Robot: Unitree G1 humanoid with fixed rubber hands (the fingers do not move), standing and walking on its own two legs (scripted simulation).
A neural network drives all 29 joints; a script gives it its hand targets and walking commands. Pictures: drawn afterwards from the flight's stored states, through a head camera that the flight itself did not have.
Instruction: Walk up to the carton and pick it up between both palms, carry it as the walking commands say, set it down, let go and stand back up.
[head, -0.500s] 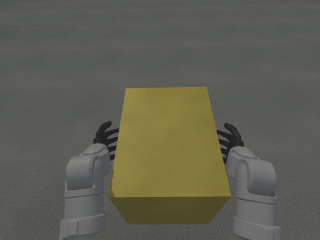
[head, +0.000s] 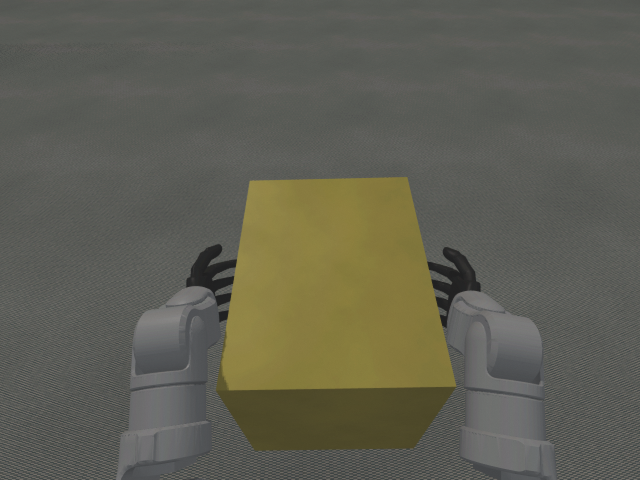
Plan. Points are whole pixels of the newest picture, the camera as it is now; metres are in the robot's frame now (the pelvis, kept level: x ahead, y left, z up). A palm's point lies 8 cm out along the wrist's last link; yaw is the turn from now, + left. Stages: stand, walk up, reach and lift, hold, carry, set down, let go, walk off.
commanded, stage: carry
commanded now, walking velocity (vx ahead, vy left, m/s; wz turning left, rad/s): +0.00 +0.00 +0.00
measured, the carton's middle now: (331, 313) +0.34 +0.00 +0.04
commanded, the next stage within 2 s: none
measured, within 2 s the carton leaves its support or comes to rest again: neither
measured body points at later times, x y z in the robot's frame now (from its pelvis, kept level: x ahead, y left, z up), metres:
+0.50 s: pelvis +0.02 -0.02 +0.00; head +0.00 -0.02 +0.45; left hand +0.34 +0.15 +0.09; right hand +0.34 -0.17 +0.09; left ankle +0.11 +0.11 -0.73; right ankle +0.03 -0.09 -0.73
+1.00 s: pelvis +0.02 -0.02 +0.00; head +0.00 -0.02 +0.45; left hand +0.34 +0.14 +0.07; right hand +0.34 -0.17 +0.07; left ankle +0.11 +0.11 -0.73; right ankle +0.03 -0.09 -0.73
